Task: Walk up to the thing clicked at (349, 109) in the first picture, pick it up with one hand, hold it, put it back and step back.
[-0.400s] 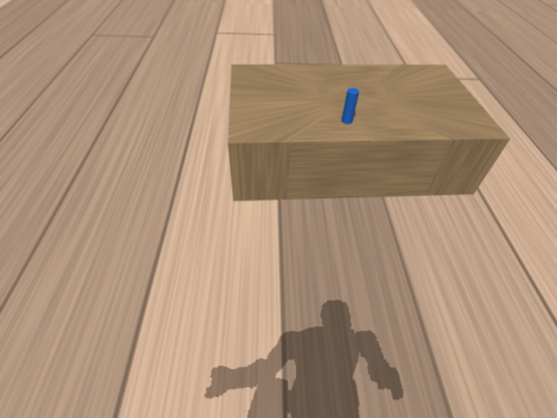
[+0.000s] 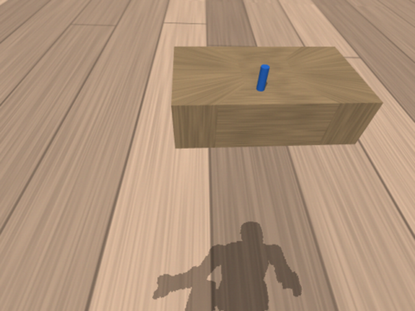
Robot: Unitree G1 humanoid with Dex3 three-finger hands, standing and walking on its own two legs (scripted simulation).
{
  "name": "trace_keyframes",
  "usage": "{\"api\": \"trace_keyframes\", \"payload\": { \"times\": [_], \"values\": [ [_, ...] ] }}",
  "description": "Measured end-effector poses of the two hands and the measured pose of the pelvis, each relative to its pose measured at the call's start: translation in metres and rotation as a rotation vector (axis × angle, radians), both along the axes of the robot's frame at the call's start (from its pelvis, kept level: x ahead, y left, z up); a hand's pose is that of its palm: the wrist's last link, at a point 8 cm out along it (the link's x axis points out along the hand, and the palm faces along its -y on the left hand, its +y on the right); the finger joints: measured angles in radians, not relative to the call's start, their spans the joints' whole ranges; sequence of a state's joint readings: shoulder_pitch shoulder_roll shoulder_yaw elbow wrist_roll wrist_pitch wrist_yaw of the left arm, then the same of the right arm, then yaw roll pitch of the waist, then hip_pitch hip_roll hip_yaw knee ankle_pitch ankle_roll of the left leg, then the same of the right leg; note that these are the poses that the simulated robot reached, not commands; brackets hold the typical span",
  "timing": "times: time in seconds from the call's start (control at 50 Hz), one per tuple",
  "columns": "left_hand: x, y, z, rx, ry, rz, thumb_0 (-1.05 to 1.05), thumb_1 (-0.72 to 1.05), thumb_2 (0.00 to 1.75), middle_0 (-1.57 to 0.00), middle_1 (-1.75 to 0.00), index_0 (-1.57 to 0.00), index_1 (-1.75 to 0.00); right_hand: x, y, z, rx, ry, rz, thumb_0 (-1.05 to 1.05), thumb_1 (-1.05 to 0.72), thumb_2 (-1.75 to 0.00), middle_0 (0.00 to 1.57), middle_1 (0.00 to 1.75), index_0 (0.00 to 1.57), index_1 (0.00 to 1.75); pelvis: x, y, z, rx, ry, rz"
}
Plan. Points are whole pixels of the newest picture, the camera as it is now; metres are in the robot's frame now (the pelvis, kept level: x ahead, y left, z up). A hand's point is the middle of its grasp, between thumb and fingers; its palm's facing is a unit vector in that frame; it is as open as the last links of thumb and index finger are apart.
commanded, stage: stand
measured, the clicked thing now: (262, 78) +1.42 -0.37 -0.35
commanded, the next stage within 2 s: walk up in 0.72 s
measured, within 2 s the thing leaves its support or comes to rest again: neither
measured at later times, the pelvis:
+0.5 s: pelvis +0.00 +0.00 +0.00, yaw +0 degrees
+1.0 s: pelvis +0.05 +0.04 -0.01, yaw -4 degrees
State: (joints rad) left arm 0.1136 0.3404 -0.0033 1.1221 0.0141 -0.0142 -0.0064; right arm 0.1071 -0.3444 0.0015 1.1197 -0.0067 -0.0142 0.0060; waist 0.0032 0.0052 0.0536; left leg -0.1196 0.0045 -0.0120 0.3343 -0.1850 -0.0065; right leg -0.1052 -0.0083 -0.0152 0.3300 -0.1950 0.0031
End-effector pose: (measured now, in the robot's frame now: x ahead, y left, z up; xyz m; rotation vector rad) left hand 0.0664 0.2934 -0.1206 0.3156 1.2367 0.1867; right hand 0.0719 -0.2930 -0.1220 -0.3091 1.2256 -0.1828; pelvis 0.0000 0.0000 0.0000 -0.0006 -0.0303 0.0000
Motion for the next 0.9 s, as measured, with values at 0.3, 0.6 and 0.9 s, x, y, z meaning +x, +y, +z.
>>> {"api": "trace_keyframes", "payload": {
  "times": [0.3,0.6,0.9],
  "values": [
    [0.003,0.0,0.002,0.002,-0.01,-0.004,0.01,0.9,0.9,-0.2,-0.3,-0.2,-0.3,-0.001,-0.001,0.0,0.0,0.0,-0.001,0.0,-0.9,-0.9,0.2,0.3,0.21,0.3,0.001,-0.001,0.0,0.001,0.0,-0.002],
    [0.004,0.0,0.002,0.005,-0.009,-0.006,0.01,0.9,0.9,-0.2,-0.3,-0.2,-0.3,-0.004,-0.003,0.001,-0.003,0.008,-0.009,0.0,-0.9,-0.9,0.2,0.3,0.21,0.3,0.002,-0.002,0.001,0.0,-0.002,-0.002],
    [-0.004,0.032,0.005,0.011,-0.005,-0.021,0.01,0.9,0.9,-0.21,-0.3,-0.2,-0.3,0.011,-0.015,0.013,-0.046,-0.04,-0.007,0.0,-0.9,-0.9,0.2,0.3,0.21,0.3,0.02,0.017,-0.004,-0.012,0.012,-0.051]
  ]
}}
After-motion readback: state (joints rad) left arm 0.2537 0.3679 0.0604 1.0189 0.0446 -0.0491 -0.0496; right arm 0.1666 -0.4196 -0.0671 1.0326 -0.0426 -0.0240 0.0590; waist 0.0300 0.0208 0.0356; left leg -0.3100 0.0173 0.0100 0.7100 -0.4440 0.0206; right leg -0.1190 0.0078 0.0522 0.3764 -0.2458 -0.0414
